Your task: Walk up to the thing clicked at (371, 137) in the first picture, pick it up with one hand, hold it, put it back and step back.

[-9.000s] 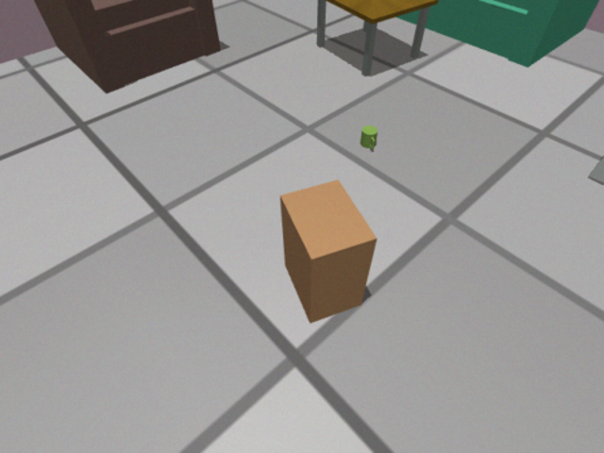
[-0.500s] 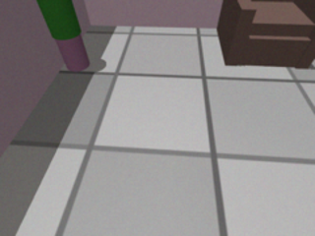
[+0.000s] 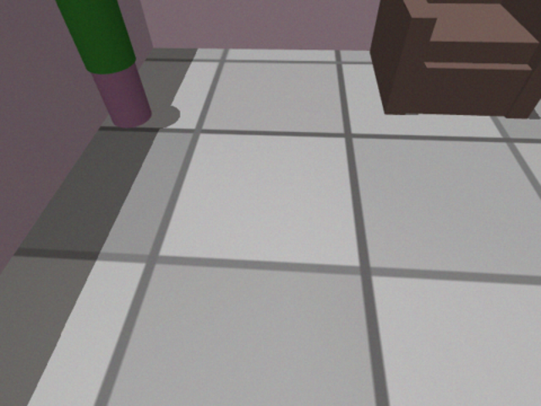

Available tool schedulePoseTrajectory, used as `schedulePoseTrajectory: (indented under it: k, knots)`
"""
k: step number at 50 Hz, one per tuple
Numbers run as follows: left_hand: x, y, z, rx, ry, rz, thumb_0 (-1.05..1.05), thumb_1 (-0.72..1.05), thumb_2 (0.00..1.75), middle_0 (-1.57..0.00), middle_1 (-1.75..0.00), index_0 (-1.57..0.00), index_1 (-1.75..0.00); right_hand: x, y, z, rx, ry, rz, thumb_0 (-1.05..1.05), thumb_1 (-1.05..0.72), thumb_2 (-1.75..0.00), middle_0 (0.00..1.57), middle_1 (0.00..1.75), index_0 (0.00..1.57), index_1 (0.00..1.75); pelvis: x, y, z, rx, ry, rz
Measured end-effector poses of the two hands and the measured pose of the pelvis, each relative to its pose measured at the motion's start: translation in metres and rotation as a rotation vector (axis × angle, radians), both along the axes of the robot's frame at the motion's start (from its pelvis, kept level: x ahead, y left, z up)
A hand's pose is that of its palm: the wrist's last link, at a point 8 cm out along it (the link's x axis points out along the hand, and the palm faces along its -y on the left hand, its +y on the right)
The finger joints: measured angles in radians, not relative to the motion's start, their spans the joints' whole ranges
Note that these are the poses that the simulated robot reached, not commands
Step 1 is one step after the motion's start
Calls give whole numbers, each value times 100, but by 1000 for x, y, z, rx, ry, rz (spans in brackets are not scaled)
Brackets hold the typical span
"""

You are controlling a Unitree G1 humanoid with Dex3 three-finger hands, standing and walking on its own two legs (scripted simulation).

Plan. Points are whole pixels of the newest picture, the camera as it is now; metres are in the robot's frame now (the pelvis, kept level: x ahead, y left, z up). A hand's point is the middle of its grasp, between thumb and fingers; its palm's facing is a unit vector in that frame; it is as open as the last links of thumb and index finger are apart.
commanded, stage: stand
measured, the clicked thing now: out of the picture +0.38 -1.40 -0.74
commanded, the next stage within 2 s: walk up in 1.86 s
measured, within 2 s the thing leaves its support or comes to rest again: neither
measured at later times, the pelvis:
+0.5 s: pelvis +0.00 +0.00 +0.00, yaw +0 degrees
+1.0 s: pelvis +0.01 +0.00 +0.00, yaw -1 degrees
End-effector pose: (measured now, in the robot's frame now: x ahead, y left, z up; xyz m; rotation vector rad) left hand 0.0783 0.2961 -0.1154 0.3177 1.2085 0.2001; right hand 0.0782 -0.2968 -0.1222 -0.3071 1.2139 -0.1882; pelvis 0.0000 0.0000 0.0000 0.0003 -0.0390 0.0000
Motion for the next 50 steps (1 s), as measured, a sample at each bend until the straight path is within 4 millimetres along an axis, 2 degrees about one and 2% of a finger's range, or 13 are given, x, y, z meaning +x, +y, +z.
schedulePoseTrajectory:
  k: [8,29,50]
  knots:
    - [-1,-1,1,3,2,5,1,91,89,-20,-30,-20,-30,1,-3,0,0,-2,2,1,-90,-90,20,30,21,30,1,-3,0,0,-3,-1]
    - [-7,-3,-1,1,22,4,1,91,89,-20,-30,-20,-30,-13,-5,-2,-3,32,-4,1,-90,-90,20,30,21,30,1,-4,0,1,-1,-5]
    - [-4,-1,-2,4,27,-5,1,91,89,-20,-30,-20,-30,-9,-4,-1,-3,32,-5,1,-90,-90,20,30,21,30,5,-3,0,1,6,-9]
